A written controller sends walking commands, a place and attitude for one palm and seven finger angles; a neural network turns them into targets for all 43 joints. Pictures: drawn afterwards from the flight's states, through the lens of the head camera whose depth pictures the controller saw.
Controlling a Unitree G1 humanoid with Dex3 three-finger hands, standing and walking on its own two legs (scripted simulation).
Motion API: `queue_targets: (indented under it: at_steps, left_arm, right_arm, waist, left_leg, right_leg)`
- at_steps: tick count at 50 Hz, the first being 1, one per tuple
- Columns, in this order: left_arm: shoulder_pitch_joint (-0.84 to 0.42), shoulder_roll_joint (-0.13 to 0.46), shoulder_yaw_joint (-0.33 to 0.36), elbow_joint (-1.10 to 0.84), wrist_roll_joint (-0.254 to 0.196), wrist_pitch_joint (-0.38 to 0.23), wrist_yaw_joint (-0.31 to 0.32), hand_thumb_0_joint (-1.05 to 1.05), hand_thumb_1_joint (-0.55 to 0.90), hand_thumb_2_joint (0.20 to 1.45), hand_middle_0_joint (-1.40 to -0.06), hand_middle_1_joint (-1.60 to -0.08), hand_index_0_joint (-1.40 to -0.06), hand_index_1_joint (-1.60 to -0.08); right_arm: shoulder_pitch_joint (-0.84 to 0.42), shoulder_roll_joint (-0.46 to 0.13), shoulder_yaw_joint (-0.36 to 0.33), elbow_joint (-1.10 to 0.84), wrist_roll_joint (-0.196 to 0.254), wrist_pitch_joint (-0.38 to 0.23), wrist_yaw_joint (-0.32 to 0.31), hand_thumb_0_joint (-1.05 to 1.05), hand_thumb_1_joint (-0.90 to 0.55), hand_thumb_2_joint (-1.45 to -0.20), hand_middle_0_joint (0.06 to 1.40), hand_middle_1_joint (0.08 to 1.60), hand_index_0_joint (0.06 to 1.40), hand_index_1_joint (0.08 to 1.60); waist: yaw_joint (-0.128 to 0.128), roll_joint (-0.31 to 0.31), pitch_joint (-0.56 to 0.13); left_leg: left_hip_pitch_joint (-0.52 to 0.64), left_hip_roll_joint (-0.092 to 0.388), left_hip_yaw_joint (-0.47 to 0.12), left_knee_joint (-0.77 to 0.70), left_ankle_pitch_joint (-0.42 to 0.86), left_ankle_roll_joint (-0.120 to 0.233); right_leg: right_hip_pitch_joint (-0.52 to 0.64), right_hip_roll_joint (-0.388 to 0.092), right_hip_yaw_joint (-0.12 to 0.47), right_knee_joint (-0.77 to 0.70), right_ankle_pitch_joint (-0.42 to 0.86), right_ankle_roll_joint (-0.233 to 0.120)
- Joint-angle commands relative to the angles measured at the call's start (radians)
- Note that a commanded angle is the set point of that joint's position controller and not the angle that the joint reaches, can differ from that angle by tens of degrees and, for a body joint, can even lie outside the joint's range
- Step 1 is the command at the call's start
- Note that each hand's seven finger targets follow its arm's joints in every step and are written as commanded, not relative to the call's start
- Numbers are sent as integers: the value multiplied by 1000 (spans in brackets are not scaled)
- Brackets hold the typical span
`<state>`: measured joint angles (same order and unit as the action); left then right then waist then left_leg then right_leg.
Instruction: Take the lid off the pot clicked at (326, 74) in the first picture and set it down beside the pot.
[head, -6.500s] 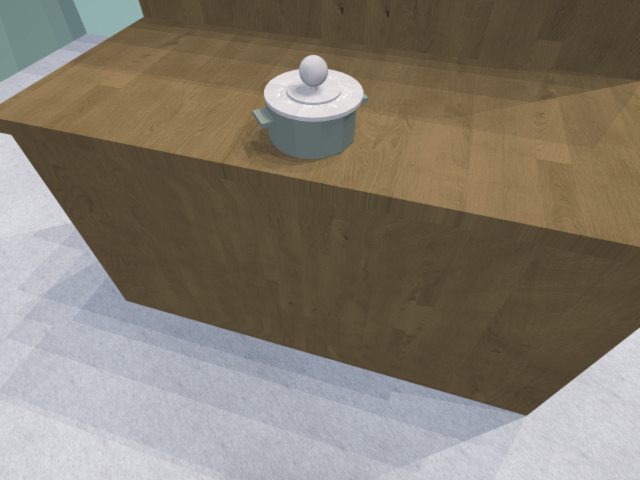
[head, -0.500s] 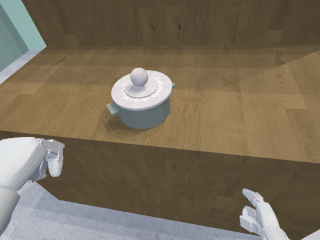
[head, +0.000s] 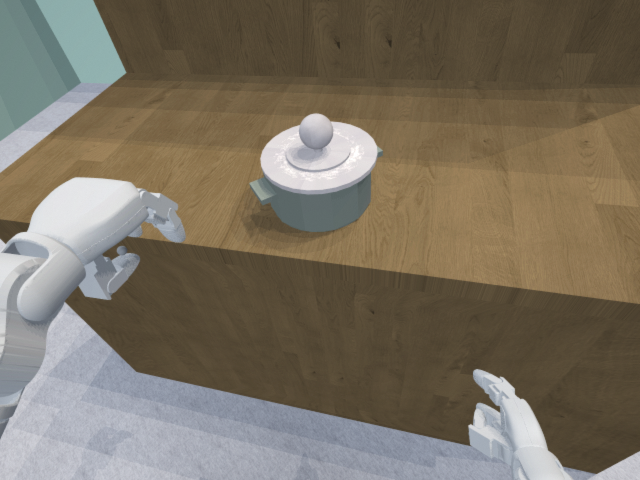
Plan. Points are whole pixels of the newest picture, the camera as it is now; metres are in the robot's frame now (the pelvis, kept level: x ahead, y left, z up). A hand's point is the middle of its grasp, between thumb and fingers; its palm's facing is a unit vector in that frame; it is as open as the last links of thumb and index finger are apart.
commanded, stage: reach forward and open the fingers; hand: left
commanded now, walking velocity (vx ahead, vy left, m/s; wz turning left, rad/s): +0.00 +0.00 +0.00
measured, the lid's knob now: (316, 131) +0.56 +0.08 +0.16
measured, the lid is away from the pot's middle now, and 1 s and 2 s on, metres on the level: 0.01 0.01 0.01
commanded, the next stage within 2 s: move the open hand above the knob in 0.58 s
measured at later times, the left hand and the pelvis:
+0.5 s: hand (112, 205) +0.30 +0.24 +0.24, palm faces +0.03 +0.05 -1.00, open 10.1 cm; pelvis -0.02 +0.01 -0.01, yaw -1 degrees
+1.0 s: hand (161, 186) +0.34 +0.21 +0.23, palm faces -0.09 +0.03 -1.00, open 10.1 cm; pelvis -0.01 -0.02 -0.01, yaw +0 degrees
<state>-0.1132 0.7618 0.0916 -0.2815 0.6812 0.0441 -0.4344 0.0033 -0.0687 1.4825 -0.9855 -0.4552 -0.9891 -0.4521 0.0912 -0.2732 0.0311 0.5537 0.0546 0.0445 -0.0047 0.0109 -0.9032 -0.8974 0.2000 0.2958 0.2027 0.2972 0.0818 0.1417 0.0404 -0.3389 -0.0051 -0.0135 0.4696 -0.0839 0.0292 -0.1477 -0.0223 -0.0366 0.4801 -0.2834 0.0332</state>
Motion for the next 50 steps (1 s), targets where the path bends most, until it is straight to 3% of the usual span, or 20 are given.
queue_targets:
  at_steps: [1,3,5,8,10,12,15,17,19,21,26,30,34,35,38,40,43,45,48,50]
  left_arm:
    - [-326,246,166,-92,19,10,35,0,-362,1624,-865,-116,-865,-116]
    - [-377,262,168,-69,22,9,36,0,-393,1640,-853,-81,-853,-81]
    - [-443,263,167,-101,23,8,48,0,-394,1641,-853,-81,-853,-81]
    - [-485,259,145,-30,37,12,41,0,-395,1645,-854,-81,-854,-81]
    - [-496,264,159,-49,36,15,47,0,-396,1650,-855,-81,-855,-81]
    - [-548,246,127,-12,43,20,36,0,-398,1658,-857,-81,-857,-81]
    - [-568,244,127,-5,41,22,40,0,-401,1671,-859,-81,-859,-81]
    - [-615,256,120,31,54,29,28,0,-404,1680,-861,-81,-861,-81]
    - [-656,273,125,38,59,30,24,0,-406,1690,-863,-81,-863,-81]
    - [-664,270,115,62,67,33,11,0,-408,1698,-865,-81,-865,-81]
    - [-628,215,72,115,58,44,-18,0,-412,1716,-869,-81,-869,-81]
    - [-672,280,125,30,49,36,-11,0,-414,1724,-871,-81,-871,-81]
    - [-705,301,134,90,54,42,-26,0,-414,1724,-870,-81,-870,-81]
    - [-689,271,114,86,48,43,-23,0,-414,1724,-870,-81,-870,-81]
    - [-758,209,29,159,54,50,-33,0,-414,1724,-870,-81,-870,-81]
    - [-789,207,26,126,54,50,-28,0,-414,1724,-870,-81,-870,-81]
    - [-851,261,47,209,82,58,-36,0,-414,1724,-870,-81,-870,-81]
    - [-862,237,29,244,77,61,-39,0,-414,1724,-870,-81,-870,-81]
    - [-923,207,-21,309,90,68,-56,0,-414,1724,-870,-81,-870,-81]
    - [-926,224,0,277,85,68,-57,0,-414,1724,-870,-81,-870,-81]
  right_arm:
    - [-175,-95,-39,-176,-5,-61,3,0,-900,-900,200,300,200,300]
    - [-180,-105,-41,-176,-3,-58,-2,0,-900,-900,200,300,200,300]
    - [-185,-98,-40,-188,9,-73,0,0,-900,-900,200,300,200,300]
    - [-175,-101,-43,-168,-2,-68,-5,0,-900,-900,200,300,200,300]
    - [-176,-98,-40,-177,8,-78,1,0,-900,-900,200,300,200,300]
    - [-176,-98,-39,-167,8,-71,0,0,-900,-900,200,300,200,300]
    - [-170,-98,-37,-173,11,-81,1,0,-900,-900,200,300,200,300]
    - [-169,-100,-36,-160,8,-75,-2,0,-900,-900,200,300,200,300]
    - [-172,-102,-35,-157,5,-74,-5,0,-900,-900,200,300,200,300]
    - [-171,-99,-30,-157,1,-78,-4,0,-900,-900,200,300,200,300]
    - [-160,-100,-29,-156,6,-77,-4,0,-900,-900,200,300,200,300]
    - [-165,-103,-32,-166,9,-88,-8,0,-900,-900,200,300,200,300]
    - [-168,-106,-28,-152,4,-84,-15,0,-900,-900,200,300,200,300]
    - [-161,-104,-29,-156,9,-89,-13,0,-900,-900,200,300,200,300]
    - [-164,-105,-27,-142,7,-86,-17,0,-900,-900,200,300,200,300]
    - [-158,-106,-30,-144,13,-94,-18,0,-900,-900,200,300,200,300]
    - [-154,-114,-26,-123,2,-83,-21,0,-900,-900,200,300,200,300]
    - [-143,-114,-29,-123,8,-85,-19,0,-900,-900,200,300,200,300]
    - [-150,-114,-24,-117,5,-73,-18,0,-900,-900,200,300,200,300]
    - [-138,-119,-32,-127,8,-74,-13,0,-900,-900,200,300,200,300]
  waist:
    - [0,-31,-251]
    - [-1,-46,-214]
    - [-11,7,-238]
    - [1,-31,-233]
    - [-5,13,-261]
    - [-2,-46,-248]
    - [-10,-13,-252]
    - [-4,-60,-237]
    - [0,-38,-246]
    - [-1,-37,-278]
    - [-8,-84,-232]
    - [-9,-38,-262]
    - [1,-67,-239]
    - [-13,-41,-247]
    - [-22,-88,-200]
    - [-32,-48,-241]
    - [-22,-98,-245]
    - [-38,-77,-243]
    - [-35,-105,-237]
    - [-36,-81,-299]
  left_leg:
    - [260,-19,-26,-94,-143,-2]
    - [237,-14,-29,-108,-208,-3]
    - [259,-11,-42,-103,-241,-7]
    - [240,-8,-47,-123,-268,-7]
    - [261,-9,-49,-106,-255,-10]
    - [241,-3,-46,-122,-279,-11]
    - [248,-6,-56,-113,-301,-10]
    - [225,-5,-43,-119,-294,-11]
    - [224,-9,-44,-116,-305,-11]
    - [230,-15,-42,-108,-281,-8]
    - [208,-18,-27,-99,-281,-5]
    - [238,-18,-32,-85,-273,-1]
    - [211,-28,-13,-72,-233,0]
    - [232,-28,-11,-62,-219,2]
    - [209,-33,-8,-71,-249,5]
    - [246,-37,-9,-52,-227,7]
    - [218,-45,4,-45,-185,9]
    - [237,-44,1,-31,-176,10]
    - [217,-51,8,-35,-164,13]
    - [257,-52,4,-19,-118,17]
  right_leg:
    - [-137,63,-34,-92,-26,-40]
    - [-157,62,-30,-94,-70,-38]
    - [-161,66,-27,-65,-80,-46]
    - [-165,64,-27,-67,-93,-46]
    - [-163,68,-22,-49,-86,-52]
    - [-169,60,-26,-51,-101,-45]
    - [-184,67,-24,-38,-109,-51]
    - [-182,59,-25,-46,-117,-46]
    - [-184,58,-21,-40,-129,-47]
    - [-175,62,-22,-41,-115,-53]
    - [-194,61,-28,-48,-121,-48]
    - [-184,63,-18,-35,-123,-49]
    - [-180,53,-16,-51,-124,-43]
    - [-185,59,-16,-49,-106,-46]
    - [-211,57,-21,-62,-137,-41]
    - [-203,58,-14,-53,-112,-46]
    - [-186,50,-13,-66,-107,-44]
    - [-200,51,-10,-62,-91,-47]
    - [-196,46,-13,-64,-81,-45]
    - [-169,47,-6,-53,-26,-51]
